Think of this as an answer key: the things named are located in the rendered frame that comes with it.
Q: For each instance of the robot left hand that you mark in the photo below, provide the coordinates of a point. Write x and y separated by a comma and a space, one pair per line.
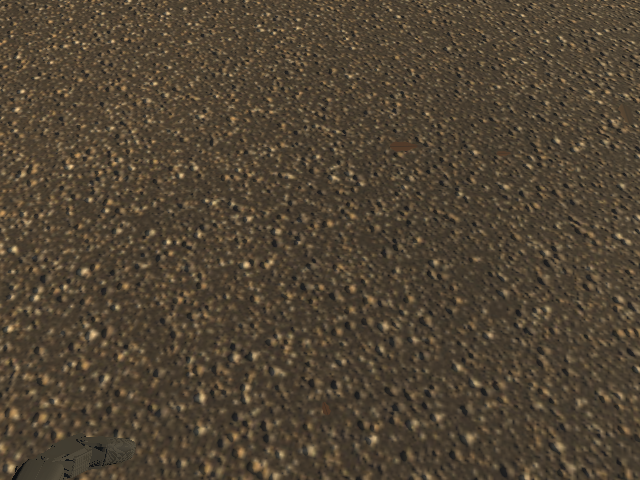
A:
75, 455

